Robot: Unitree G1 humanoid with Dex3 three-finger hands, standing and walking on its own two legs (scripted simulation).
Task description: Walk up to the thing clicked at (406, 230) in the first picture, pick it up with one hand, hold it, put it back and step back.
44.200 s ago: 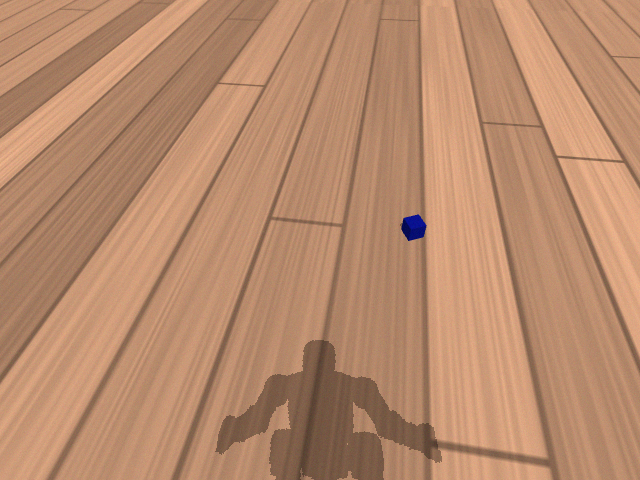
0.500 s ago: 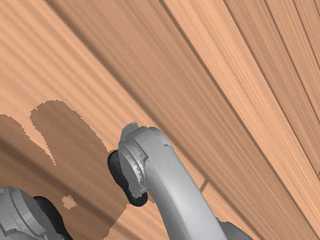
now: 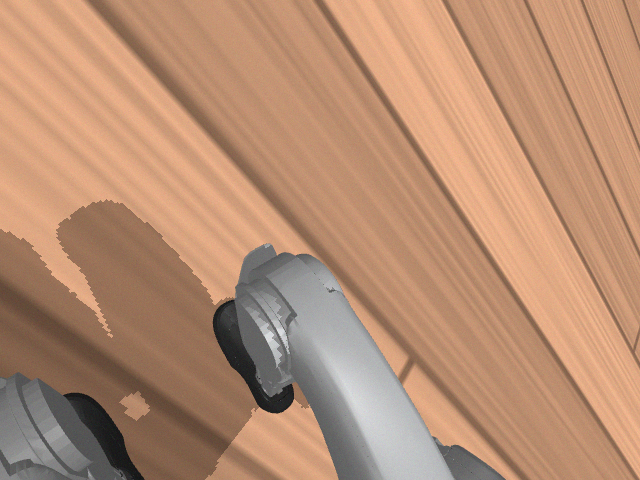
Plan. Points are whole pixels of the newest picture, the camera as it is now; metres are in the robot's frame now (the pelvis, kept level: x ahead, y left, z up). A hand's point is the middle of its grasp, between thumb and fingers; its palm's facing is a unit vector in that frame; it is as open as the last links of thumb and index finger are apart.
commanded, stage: close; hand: left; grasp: from above
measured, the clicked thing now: out of the picture +0.49 +0.34 -0.30
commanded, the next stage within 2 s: none
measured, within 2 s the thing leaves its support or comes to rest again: neither
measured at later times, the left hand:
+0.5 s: hand out of the picture +0.47 +0.34 -0.28, palm faces -0.26 -0.35 -0.90, open 10.7 cm
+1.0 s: hand out of the picture +0.47 +0.33 -0.28, palm faces -0.26 -0.35 -0.90, open 11.1 cm
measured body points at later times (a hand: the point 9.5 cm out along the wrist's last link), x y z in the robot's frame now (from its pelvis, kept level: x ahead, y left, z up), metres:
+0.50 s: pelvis +0.00 +0.00 +0.00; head +0.32 +0.12 +0.29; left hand +0.49 +0.35 -0.22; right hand +0.02 -0.24 -0.04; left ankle +0.06 +0.13 -0.30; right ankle +0.12 -0.11 -0.30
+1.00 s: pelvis +0.00 +0.00 +0.00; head +0.33 +0.12 +0.28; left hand +0.49 +0.35 -0.23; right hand +0.02 -0.24 -0.04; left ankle +0.06 +0.13 -0.30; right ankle +0.12 -0.11 -0.30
